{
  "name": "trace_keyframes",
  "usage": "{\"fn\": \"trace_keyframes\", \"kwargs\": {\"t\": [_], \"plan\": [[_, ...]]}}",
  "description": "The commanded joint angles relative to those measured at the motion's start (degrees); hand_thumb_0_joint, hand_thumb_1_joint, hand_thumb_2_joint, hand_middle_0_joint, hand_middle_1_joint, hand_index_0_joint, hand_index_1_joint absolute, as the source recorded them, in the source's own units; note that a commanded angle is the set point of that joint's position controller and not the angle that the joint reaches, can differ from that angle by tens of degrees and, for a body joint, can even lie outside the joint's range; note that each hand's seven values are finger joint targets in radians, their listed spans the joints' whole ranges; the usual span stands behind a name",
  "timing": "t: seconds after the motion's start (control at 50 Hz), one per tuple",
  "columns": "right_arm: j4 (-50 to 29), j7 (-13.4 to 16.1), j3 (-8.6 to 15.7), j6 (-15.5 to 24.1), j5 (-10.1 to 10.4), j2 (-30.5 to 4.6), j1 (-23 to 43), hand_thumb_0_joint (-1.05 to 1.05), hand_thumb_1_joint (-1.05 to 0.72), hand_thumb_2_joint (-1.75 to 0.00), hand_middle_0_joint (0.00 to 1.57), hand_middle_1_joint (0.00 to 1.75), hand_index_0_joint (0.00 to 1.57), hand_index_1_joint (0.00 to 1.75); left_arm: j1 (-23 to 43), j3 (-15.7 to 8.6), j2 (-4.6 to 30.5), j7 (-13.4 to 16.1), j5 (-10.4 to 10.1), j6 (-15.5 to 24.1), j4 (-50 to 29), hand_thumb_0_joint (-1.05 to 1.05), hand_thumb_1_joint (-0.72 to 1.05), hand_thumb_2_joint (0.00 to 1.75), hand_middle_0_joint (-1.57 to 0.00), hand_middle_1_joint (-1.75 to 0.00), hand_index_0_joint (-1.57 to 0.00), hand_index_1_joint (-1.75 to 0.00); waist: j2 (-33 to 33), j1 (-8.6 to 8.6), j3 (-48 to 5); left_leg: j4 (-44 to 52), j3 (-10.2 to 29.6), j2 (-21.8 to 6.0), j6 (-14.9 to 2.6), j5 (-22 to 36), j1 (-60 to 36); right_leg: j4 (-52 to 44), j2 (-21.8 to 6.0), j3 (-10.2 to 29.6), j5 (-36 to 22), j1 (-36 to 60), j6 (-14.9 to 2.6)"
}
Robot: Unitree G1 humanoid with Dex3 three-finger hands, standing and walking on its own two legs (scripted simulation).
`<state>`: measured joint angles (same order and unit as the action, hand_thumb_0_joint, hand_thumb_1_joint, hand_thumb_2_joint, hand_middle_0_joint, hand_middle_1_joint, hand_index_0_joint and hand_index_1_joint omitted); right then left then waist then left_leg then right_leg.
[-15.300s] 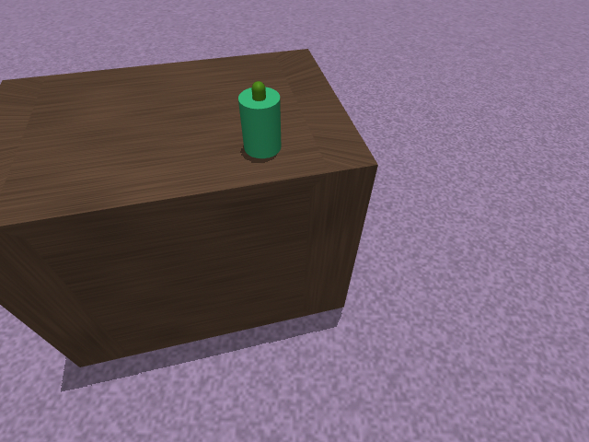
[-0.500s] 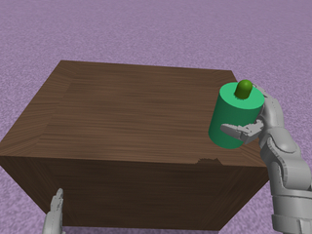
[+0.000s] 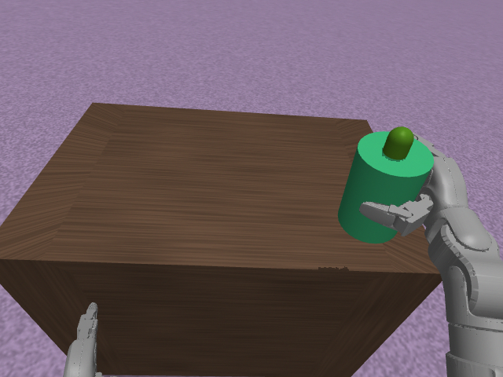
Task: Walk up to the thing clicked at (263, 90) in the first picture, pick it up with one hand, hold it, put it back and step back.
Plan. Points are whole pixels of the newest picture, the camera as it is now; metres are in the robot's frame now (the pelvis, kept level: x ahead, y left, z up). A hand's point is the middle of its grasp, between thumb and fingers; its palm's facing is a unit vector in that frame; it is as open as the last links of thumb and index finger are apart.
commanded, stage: hold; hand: right
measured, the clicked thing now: (383, 180) +0.32 -0.16 +0.21
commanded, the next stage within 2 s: none
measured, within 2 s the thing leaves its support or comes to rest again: neither
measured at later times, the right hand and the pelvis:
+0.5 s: hand (389, 192) +0.31 -0.17 +0.20, palm faces +0.08 +0.99 -0.07, open 12.0 cm; pelvis +0.00 +0.00 +0.00, yaw +0 degrees
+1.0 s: hand (393, 189) +0.31 -0.17 +0.20, palm faces +0.08 +0.99 -0.07, open 12.0 cm; pelvis +0.00 +0.00 +0.00, yaw +0 degrees
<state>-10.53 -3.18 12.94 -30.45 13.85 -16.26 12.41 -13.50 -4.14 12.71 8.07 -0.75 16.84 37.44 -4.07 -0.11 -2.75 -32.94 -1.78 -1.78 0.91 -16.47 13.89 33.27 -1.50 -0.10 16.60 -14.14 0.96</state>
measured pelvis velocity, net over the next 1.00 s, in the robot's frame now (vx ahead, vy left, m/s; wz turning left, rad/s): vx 0.00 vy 0.00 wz -0.01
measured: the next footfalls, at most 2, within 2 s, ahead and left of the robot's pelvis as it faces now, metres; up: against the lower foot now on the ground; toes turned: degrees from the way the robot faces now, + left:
none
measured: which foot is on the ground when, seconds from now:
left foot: down 0.00-1.00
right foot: down 0.00-1.00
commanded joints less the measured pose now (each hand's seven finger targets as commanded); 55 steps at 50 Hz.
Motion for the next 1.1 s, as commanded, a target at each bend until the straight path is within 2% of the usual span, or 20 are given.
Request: {"fn": "trace_keyframes", "kwargs": {"t": [0.0, 0.02, 0.1, 0.2, 0.26, 0.3, 0.34, 0.38, 0.48, 0.6, 0.62, 0.66, 0.76, 0.8, 0.82, 0.88, 0.94, 0.98, 1.06, 1.08], "plan": [[-22.52, 0.52, 8.19, 7.09, 2.36, -11.98, 30.82, 0.00, 0.07, -1.27, 1.17, 1.39, 1.24, 1.39, 8.07, -0.95, 5.49, 0.23, -0.10, 3.28, -10.01, 0.00, -0.53, 0.04, -0.04, -0.05, -0.05, -0.04, 0.81, 0.47, -14.95, 5.16, -1.40, 1.39, -0.13, 13.19, -1.23, -3.85, 1.88, -0.13, -11.66, 7.40, -1.62], [-22.09, 0.60, 8.48, 6.68, 2.57, -12.22, 31.14, 0.00, 0.08, -1.28, 1.17, 1.40, 1.24, 1.40, 7.90, -2.76, 7.31, 0.39, -0.14, 3.36, -10.17, 0.00, -0.53, 0.03, -0.04, -0.05, -0.06, -0.04, 1.78, -0.05, -15.34, 5.19, -1.41, 1.49, -0.04, 13.01, -1.17, -4.03, 1.72, -0.02, -11.51, 7.92, -1.65], [-20.78, 0.69, 9.45, 5.91, 2.30, -13.43, 30.09, 0.00, 0.08, -1.27, 1.17, 1.39, 1.23, 1.39, 8.81, -1.99, 6.42, 0.26, -0.26, 3.12, -9.09, 0.00, -0.53, 0.04, -0.04, -0.05, -0.06, -0.04, 1.57, 0.57, -12.45, 5.93, -1.47, 1.42, -0.02, 9.30, -0.59, -4.63, 1.96, 0.10, -7.74, 5.47, -1.72], [-20.84, 0.51, 9.90, 5.56, 2.84, -13.40, 30.47, 0.00, 0.08, -1.28, 1.17, 1.40, 1.24, 1.40, 6.99, -2.69, 6.87, 0.25, -0.38, 3.31, -9.09, 0.00, -0.53, 0.04, -0.04, -0.05, -0.05, -0.04, 1.75, 0.24, -14.58, 5.07, -1.55, 1.63, -0.02, 12.29, -0.95, -4.03, 1.65, 0.21, -11.04, 7.07, -1.56], [-21.30, 0.35, 9.16, 5.47, 2.68, -12.87, 31.15, 0.00, 0.11, -1.28, 1.17, 1.40, 1.24, 1.40, 7.01, -1.28, 5.68, -0.06, -0.32, 3.24, -8.45, 0.00, -0.53, 0.04, -0.04, -0.05, -0.06, -0.04, 0.00, 0.25, -13.26, 5.47, -1.50, 1.60, -0.20, 10.17, -0.19, -4.64, 1.61, 0.13, -9.03, 6.30, -1.41], [-20.44, 0.16, 8.67, 5.56, 2.62, -12.19, 30.20, 0.00, 0.08, -1.27, 1.16, 1.39, 1.23, 1.39, 8.33, -2.81, 7.13, 0.08, -0.38, 3.65, -8.92, 0.00, -0.54, 0.04, -0.04, -0.05, -0.05, -0.04, 1.57, 0.29, -13.70, 5.58, -1.51, 1.61, -0.07, 9.80, -0.32, -4.73, 1.63, 0.25, -8.56, 6.29, -1.56], [-20.99, -0.01, 7.48, 5.69, 2.38, -11.19, 30.68, 0.00, 0.10, -1.27, 1.15, 1.39, 1.22, 1.39, 8.24, -0.63, 5.29, -0.05, -0.25, 3.68, -8.57, 0.00, -0.54, 0.04, -0.04, -0.05, -0.06, -0.04, 0.39, 0.09, -13.19, 5.61, -1.27, 1.51, -0.25, 9.48, 0.27, -4.78, 1.61, 0.17, -8.06, 6.31, -1.48], [-21.59, 0.07, 7.71, 6.14, 2.22, -12.02, 30.79, 0.00, 0.09, -1.27, 1.16, 1.39, 1.23, 1.39, 9.27, -2.76, 7.66, 0.17, -0.28, 4.21, -9.41, 0.00, -0.54, 0.04, -0.05, -0.05, -0.05, -0.04, 0.31, -0.13, -13.75, 5.68, -1.55, 1.71, -0.32, 7.69, 0.51, -5.21, 1.50, 0.43, -6.37, 6.21, -1.41], [-23.72, 0.86, 8.69, 7.29, 2.37, -12.11, 28.79, 0.00, 0.07, -1.26, 1.17, 1.39, 1.23, 1.39, 7.56, -1.81, 6.30, 0.39, -0.11, 4.29, -9.04, 0.00, -0.53, 0.04, -0.04, -0.05, -0.05, -0.04, 0.80, 0.49, -15.60, 4.90, -1.55, 1.49, -0.18, 11.70, -1.15, -4.04, 1.74, 0.31, -10.24, 6.89, -1.52], [-25.42, 1.64, 9.78, 7.68, 2.51, -13.22, 27.56, 0.00, 0.06, -1.28, 1.18, 1.40, 1.25, 1.40, 7.48, -1.86, 5.59, 0.47, -0.06, 4.03, -7.21, 0.00, -0.54, 0.04, -0.04, -0.05, -0.05, -0.04, -1.91, 0.43, -14.13, 5.35, -1.14, 1.40, -0.23, 9.83, -0.68, -4.41, 1.85, 0.16, -8.01, 6.17, -1.45], [-26.12, 1.63, 9.21, 7.52, 2.53, -12.92, 27.40, 0.00, 0.08, -1.29, 1.18, 1.41, 1.25, 1.41, 9.26, -3.02, 7.14, 0.61, -0.14, 4.17, -8.90, 0.00, -0.53, 0.04, -0.04, -0.05, -0.05, -0.04, -1.67, 0.32, -14.54, 5.11, -1.45, 1.65, -0.32, 9.62, -0.83, -4.65, 1.62, 0.46, -8.07, 6.11, -1.29], [-25.99, 1.40, 7.80, 7.38, 2.74, -10.83, 26.49, 0.00, 0.06, -1.29, 1.19, 1.42, 1.26, 1.42, 8.36, -0.72, 5.07, 0.37, -0.15, 4.13, -9.74, 0.00, -0.53, 0.04, -0.04, -0.05, -0.05, -0.04, 0.43, -0.09, -13.86, 5.07, -1.63, 1.83, -0.24, 10.27, -0.96, -4.41, 1.42, 0.48, -8.85, 6.17, -1.33], [-23.92, 1.44, 7.75, 6.51, 2.57, -11.51, 28.05, 0.00, 0.08, -1.29, 1.18, 1.41, 1.25, 1.41, 10.41, -3.10, 8.04, 0.87, -0.03, 4.28, -9.19, 0.00, -0.53, 0.04, -0.04, -0.05, -0.05, -0.04, -0.04, -0.23, -13.30, 5.36, -1.63, 1.81, -0.18, 9.24, -0.43, -4.91, 1.41, 0.60, -7.86, 5.84, -1.25], [-21.69, 1.09, 7.81, 6.50, 2.46, -11.56, 28.34, 0.00, 0.06, -1.28, 1.18, 1.40, 1.25, 1.40, 8.34, -2.20, 6.74, 0.73, -0.14, 4.23, -7.30, 0.00, -0.54, 0.04, -0.04, -0.05, -0.05, -0.04, -0.16, -0.47, -11.77, 5.18, -1.97, 2.04, -0.27, 8.69, 0.44, -4.97, 1.19, 0.91, -7.65, 5.80, -1.20], [-22.66, 0.92, 7.42, 6.44, 2.28, -11.14, 28.34, 0.00, 0.07, -1.29, 1.18, 1.41, 1.25, 1.41, 8.76, -3.05, 7.74, 0.88, 0.06, 4.31, -9.57, 0.00, -0.54, 0.04, -0.04, -0.05, -0.05, -0.04, 1.41, -0.87, -14.37, 5.30, -1.97, 1.83, -0.13, 9.45, -0.58, -4.73, 1.31, 0.81, -8.16, 6.45, -1.35], [-20.90, 0.57, 7.61, 6.24, 2.46, -10.95, 29.26, 0.00, 0.06, -1.29, 1.19, 1.41, 1.25, 1.41, 8.87, -1.06, 5.97, 0.85, -0.10, 4.57, -10.07, 0.00, -0.53, 0.03, -0.04, -0.05, -0.06, -0.04, 2.53, -0.32, -13.37, 5.45, -1.62, 1.47, 0.22, 10.53, -0.86, -4.20, 1.64, 0.34, -8.82, 6.35, -1.65], [-21.78, 0.56, 8.77, 6.65, 2.06, -13.22, 31.54, 0.00, 0.09, -1.28, 1.18, 1.41, 1.25, 1.41, 8.09, -3.21, 8.01, 0.78, 0.01, 4.57, -9.29, 0.00, -0.54, 0.04, -0.04, -0.05, -0.05, -0.04, 0.50, -0.40, -16.03, 4.77, -1.80, 1.65, -0.06, 12.15, -0.78, -4.18, 1.42, 0.62, -11.17, 7.97, -1.31], [-21.34, 0.38, 8.15, 6.78, 2.32, -12.21, 30.78, 0.00, 0.05, -1.28, 1.18, 1.40, 1.25, 1.40, 7.99, -1.04, 5.78, 0.29, -0.26, 4.55, -9.01, 0.00, -0.54, 0.04, -0.04, -0.05, -0.05, -0.04, -0.31, 0.40, -13.18, 4.78, -1.99, 1.78, -0.33, 10.42, -0.45, -4.80, 1.27, 0.74, -10.09, 6.17, -1.03], [-23.07, 0.31, 7.20, 7.08, 2.39, -11.18, 32.14, 0.00, 0.07, -1.29, 1.17, 1.40, 1.24, 1.40, 8.07, -2.37, 7.03, 0.37, 0.00, 4.89, -10.42, 0.00, -0.54, 0.05, -0.05, -0.05, -0.05, -0.05, 0.59, -0.55, -16.01, 5.06, -1.63, 1.66, -0.30, 11.29, -0.87, -4.43, 1.33, 0.43, -10.20, 7.95, -1.24], [-23.81, 0.43, 8.30, 7.07, 2.39, -12.69, 31.45, 0.00, 0.06, -1.28, 1.18, 1.40, 1.24, 1.40, 8.58, -1.87, 6.59, 0.24, -0.13, 4.61, -9.36, 0.00, -0.54, 0.04, -0.05, -0.05, -0.05, -0.04, -0.26, 0.49, -15.01, 5.12, -1.72, 1.58, -0.42, 10.94, -1.02, -4.49, 1.50, 0.52, -9.98, 6.64, -1.26]]}}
